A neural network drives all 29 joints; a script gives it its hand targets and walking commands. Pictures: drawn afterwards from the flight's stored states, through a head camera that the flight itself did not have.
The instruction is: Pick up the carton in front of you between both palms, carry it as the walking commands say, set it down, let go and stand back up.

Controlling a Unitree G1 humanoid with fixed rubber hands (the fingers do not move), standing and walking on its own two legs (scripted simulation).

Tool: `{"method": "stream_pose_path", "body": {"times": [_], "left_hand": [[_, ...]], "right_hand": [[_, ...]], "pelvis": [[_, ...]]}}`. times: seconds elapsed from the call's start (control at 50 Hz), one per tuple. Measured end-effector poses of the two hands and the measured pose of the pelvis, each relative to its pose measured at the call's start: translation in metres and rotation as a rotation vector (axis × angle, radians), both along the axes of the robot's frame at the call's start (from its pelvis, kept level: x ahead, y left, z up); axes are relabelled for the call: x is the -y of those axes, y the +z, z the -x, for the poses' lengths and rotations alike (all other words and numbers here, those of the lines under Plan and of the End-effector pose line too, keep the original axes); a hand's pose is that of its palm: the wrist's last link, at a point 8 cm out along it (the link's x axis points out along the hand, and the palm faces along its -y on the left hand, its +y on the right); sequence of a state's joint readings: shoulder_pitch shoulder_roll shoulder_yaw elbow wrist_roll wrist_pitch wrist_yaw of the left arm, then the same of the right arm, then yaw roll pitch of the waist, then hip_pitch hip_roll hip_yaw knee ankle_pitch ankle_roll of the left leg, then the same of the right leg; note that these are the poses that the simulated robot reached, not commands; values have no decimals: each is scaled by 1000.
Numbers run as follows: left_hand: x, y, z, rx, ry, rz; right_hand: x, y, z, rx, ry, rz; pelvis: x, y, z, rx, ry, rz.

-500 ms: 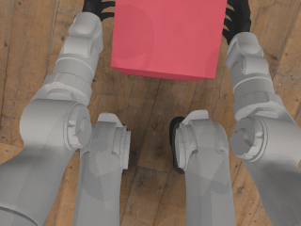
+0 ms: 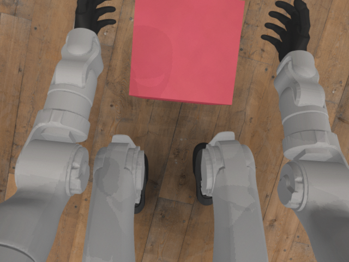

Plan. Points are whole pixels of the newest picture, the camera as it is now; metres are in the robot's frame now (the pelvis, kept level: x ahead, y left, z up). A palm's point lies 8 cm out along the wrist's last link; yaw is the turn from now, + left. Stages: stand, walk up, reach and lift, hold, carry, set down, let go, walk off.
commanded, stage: set down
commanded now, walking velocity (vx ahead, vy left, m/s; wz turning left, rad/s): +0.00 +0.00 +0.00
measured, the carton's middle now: (181, 61) +0.49 -0.04 -0.28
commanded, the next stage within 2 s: let go in 0.78 s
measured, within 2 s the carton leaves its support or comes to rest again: neither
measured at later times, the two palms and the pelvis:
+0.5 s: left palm out of the picture +0.53 +0.15 +0.02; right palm out of the picture +0.48 -0.25 +0.02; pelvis +0.02 +0.00 +0.13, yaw +0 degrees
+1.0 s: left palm out of the picture +0.49 +0.17 +0.15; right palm out of the picture +0.45 -0.25 +0.15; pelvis +0.06 -0.01 +0.26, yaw +0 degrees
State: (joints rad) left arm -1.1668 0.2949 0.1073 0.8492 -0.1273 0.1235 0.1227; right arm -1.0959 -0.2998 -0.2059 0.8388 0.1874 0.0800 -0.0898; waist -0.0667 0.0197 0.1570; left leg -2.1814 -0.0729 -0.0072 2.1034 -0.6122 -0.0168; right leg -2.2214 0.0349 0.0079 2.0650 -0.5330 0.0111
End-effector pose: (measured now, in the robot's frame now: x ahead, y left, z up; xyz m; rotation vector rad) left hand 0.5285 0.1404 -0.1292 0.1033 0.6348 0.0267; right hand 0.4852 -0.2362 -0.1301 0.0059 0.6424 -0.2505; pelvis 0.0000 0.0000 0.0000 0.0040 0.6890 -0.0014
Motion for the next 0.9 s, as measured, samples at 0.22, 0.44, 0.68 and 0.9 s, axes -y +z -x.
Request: {"method": "stream_pose_path", "body": {"times": [0.22,0.44,0.68,0.9], "left_hand": [[-6,70,-2,-7,18,6],[-10,130,-1,8,5,1],[-13,209,0,3,-4,4],[-18,263,10,-20,-8,-29]], "right_hand": [[1,72,-1,1,6,4],[8,134,2,10,11,9],[11,212,2,15,23,1],[10,265,9,-15,64,25]], "pelvis": [[0,57,-6,-90,-4,-5],[0,111,-16,-121,-5,-2],[-1,181,-29,-112,-10,-5],[2,237,-43,-79,-7,-5]]}}
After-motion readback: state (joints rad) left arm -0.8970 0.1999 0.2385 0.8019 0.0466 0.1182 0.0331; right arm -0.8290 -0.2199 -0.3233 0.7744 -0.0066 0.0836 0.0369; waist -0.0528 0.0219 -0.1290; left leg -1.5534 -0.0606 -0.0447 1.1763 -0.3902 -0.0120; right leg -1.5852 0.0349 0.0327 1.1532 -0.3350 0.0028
